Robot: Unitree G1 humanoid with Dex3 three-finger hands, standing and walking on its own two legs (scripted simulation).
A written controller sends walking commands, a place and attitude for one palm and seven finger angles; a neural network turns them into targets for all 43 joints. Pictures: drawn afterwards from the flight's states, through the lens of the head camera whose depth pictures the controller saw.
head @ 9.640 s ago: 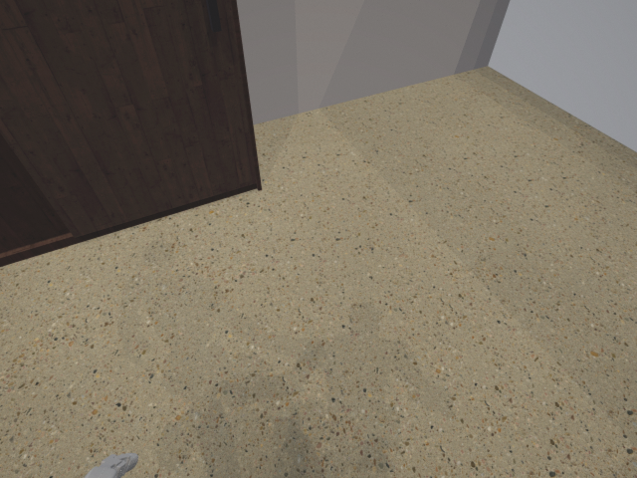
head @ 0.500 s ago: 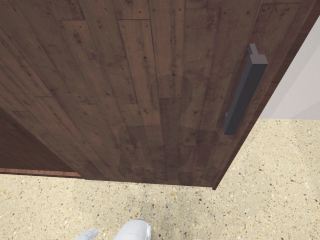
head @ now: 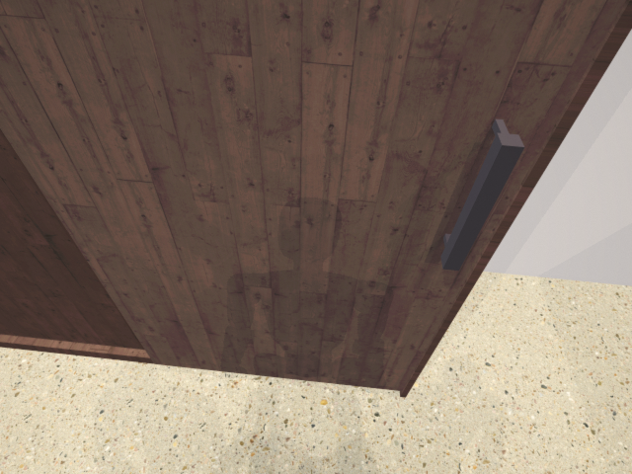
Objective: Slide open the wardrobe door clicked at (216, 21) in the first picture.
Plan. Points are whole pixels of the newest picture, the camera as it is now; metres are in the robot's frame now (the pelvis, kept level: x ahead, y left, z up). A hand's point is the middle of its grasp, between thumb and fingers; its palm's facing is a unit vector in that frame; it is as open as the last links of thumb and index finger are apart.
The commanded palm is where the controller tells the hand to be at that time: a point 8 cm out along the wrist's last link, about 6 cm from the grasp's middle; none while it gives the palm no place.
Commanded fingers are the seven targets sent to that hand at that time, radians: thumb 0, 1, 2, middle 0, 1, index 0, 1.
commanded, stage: come to a stop and stand still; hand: right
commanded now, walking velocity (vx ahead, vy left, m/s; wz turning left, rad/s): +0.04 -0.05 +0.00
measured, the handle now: (472, 201) +0.48 -0.20 +0.10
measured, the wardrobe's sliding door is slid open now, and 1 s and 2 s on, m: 0.00 0.00 0.00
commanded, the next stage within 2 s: look again from close up in 1.36 s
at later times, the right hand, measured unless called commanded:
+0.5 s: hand out of the picture +0.04 -0.26 -0.18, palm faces -0.01 +0.96 -0.27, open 7.3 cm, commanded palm none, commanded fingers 0.00 -0.90 -0.90 0.20 0.30 0.20 0.30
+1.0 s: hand out of the picture +0.02 -0.20 -0.18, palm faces -0.03 +0.98 -0.21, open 7.3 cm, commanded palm none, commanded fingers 0.00 -0.90 -0.90 0.20 0.30 0.20 0.30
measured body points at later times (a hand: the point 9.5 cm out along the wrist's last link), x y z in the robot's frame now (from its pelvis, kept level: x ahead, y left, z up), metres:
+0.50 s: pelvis +0.01 -0.06 -0.01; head +0.03 -0.05 +0.43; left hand +0.08 +0.17 -0.17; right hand +0.04 -0.31 -0.16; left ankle -0.06 +0.11 -0.74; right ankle +0.02 -0.14 -0.74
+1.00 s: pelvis +0.01 -0.02 -0.01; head +0.04 -0.02 +0.44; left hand +0.03 +0.22 -0.16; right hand +0.02 -0.26 -0.16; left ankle -0.06 +0.11 -0.74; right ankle +0.02 -0.14 -0.74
